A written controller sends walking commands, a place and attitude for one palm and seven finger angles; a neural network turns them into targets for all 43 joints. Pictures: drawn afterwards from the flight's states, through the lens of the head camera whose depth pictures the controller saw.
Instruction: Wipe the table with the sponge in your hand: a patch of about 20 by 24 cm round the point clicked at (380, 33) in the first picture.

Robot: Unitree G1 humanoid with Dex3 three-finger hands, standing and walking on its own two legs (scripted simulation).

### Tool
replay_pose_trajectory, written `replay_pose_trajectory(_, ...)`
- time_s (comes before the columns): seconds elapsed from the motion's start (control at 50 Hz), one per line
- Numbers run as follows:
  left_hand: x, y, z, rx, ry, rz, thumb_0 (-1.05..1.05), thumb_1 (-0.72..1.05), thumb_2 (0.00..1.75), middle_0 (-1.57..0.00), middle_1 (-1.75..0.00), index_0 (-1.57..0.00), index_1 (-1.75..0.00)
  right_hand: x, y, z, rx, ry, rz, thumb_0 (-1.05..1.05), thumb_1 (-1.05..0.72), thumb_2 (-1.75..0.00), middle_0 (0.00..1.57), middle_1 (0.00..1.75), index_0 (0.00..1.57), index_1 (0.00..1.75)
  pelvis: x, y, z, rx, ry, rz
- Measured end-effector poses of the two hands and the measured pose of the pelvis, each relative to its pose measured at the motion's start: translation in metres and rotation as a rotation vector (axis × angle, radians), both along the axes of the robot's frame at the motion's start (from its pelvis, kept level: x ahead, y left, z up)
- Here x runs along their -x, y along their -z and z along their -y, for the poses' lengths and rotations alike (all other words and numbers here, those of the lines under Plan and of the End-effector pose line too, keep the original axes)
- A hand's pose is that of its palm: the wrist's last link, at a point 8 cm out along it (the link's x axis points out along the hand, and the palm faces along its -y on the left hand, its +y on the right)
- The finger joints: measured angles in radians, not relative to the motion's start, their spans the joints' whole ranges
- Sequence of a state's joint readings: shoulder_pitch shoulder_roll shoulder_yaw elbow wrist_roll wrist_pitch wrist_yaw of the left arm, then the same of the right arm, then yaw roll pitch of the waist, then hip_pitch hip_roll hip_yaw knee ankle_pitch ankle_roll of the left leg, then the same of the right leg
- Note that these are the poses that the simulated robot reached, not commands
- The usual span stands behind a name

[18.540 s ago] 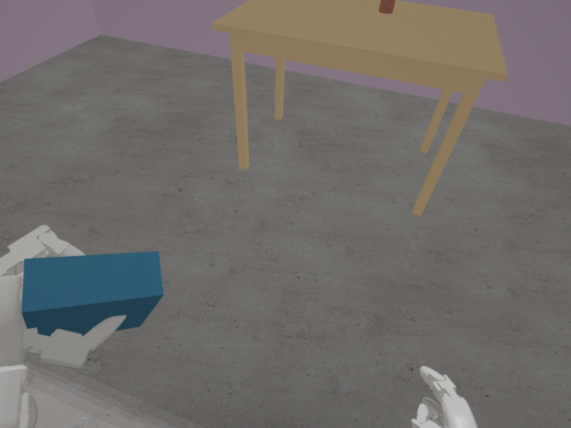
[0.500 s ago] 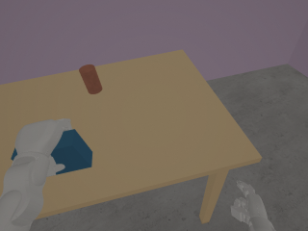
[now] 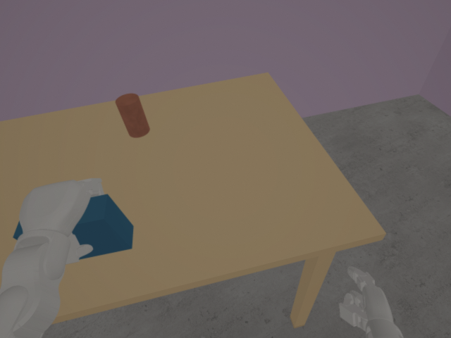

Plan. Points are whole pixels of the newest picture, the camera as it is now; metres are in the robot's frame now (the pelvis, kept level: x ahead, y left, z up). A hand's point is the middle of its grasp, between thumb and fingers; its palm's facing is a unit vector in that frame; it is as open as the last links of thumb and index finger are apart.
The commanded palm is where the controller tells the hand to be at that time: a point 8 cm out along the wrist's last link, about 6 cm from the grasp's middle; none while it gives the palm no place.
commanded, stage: move the sponge above the wiping area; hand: left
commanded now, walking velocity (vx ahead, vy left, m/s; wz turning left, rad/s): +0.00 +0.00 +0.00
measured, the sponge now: (86, 235) +0.23 +0.29 +0.08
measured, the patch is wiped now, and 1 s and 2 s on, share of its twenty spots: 0.00 0.00 0.00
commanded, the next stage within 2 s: lower the sponge onto the table in 0.46 s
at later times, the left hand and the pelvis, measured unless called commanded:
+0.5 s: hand (73, 219) +0.23 +0.29 +0.13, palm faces +0.07 -0.05 -1.00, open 8.8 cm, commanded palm +0.20 +0.29 +0.18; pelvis +0.00 +0.00 +0.00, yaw +0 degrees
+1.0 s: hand (79, 216) +0.25 +0.30 +0.12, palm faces +0.01 -0.04 -1.00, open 8.8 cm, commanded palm +0.21 +0.29 +0.18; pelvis +0.00 -0.01 +0.00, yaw +0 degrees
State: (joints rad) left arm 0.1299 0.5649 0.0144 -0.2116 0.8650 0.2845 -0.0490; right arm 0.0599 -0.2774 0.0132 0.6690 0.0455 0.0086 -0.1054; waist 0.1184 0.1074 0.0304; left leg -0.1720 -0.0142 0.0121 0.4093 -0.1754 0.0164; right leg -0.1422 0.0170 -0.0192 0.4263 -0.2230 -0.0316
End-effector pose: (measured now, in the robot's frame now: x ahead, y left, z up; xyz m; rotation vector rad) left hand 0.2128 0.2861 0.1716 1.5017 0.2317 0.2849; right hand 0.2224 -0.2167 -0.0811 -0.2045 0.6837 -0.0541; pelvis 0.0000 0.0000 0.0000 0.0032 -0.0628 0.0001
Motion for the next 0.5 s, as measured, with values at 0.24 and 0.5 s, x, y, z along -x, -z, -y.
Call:
replay_pose_trajectory(0.24,0.0023,-0.002,-0.0059,0.011,-0.038,-0.012,-0.01,-0.41,1.08,-0.85,-1.44,-0.85,-1.44,0.0008,0.0,-0.0024,-0.008,0.003,-0.001,0.01,-0.9,-0.9,0.2,0.3,0.17,0.3,0.0027,-0.0002,-0.003,0.0,-0.003,0.001)
replay_pose_trajectory(0.5,0.0021,-0.0083,-0.0023,0.002,-0.032,0.026,-0.01,-0.41,1.08,-0.85,-1.44,-0.86,-1.43,0.0011,0.0001,-0.0034,-0.014,-0.001,-0.001,0.01,-0.9,-0.9,0.2,0.3,0.16,0.28,0.0038,-0.0004,-0.0011,-0.001,-0.001,0.004)
